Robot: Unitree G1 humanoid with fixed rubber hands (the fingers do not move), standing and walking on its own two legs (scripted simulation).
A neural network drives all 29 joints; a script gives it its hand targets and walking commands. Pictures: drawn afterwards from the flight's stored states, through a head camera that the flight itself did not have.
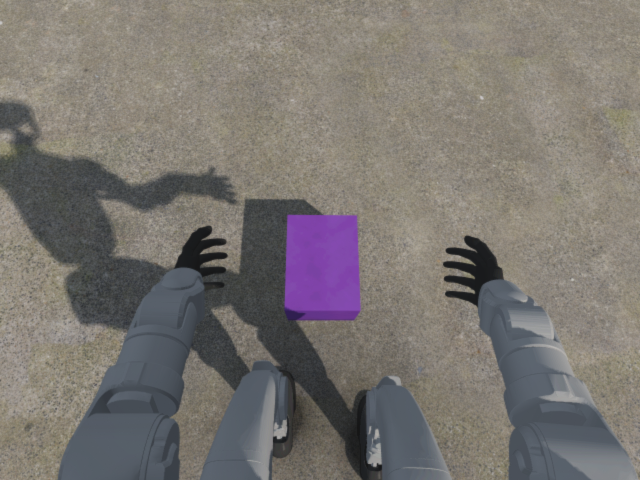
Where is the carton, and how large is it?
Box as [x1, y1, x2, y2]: [284, 215, 360, 319]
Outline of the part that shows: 287,215 284,308 287,318 354,319 360,310 356,215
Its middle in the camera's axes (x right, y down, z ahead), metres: +0.00 +0.09 +1.06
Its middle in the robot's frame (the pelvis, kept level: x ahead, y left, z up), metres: +0.52 +0.01 -0.61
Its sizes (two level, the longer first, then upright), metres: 0.256 0.187 0.158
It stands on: the floor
